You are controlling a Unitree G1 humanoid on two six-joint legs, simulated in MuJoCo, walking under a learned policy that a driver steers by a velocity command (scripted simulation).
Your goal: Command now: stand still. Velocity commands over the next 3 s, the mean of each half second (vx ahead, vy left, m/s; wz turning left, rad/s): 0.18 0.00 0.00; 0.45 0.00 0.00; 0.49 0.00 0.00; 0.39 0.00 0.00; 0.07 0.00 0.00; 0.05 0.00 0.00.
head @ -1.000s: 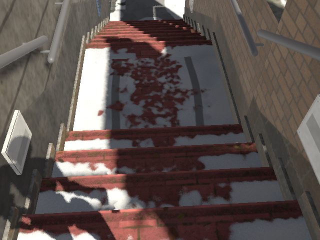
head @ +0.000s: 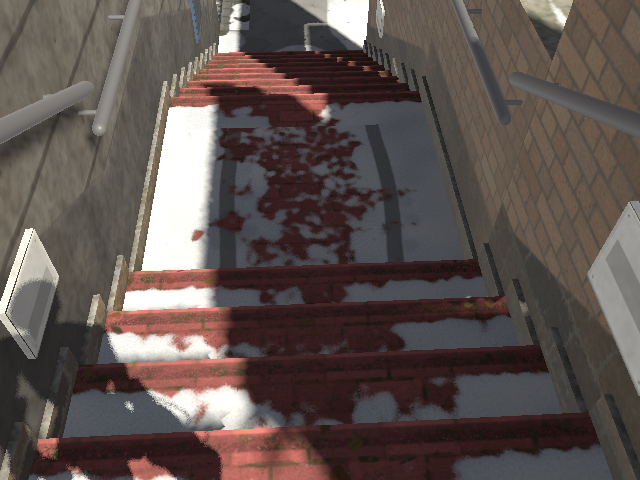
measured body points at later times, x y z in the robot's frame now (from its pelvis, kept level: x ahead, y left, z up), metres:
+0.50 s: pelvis +0.07 -0.02 -0.02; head +0.07 -0.02 +0.43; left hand +0.05 +0.21 -0.18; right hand +0.01 -0.25 -0.17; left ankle -0.01 +0.11 -0.72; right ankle +0.00 -0.11 -0.75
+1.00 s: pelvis +0.33 +0.00 -0.18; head +0.33 +0.00 +0.27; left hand +0.38 +0.23 -0.33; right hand +0.24 -0.23 -0.33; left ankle +0.30 +0.07 -0.91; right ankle +0.36 -0.16 -0.81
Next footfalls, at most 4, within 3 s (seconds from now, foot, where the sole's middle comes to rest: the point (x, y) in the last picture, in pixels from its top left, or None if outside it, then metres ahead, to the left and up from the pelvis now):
0.82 left None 0.34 0.07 -0.94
1.30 right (386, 463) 0.65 -0.16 -1.10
1.82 left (303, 389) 0.93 0.07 -1.26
2.12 right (374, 380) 0.97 -0.15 -1.26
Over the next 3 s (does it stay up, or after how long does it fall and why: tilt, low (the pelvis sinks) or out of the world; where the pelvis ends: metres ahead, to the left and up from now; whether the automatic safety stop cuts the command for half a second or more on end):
stays up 0.96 -0.04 -0.50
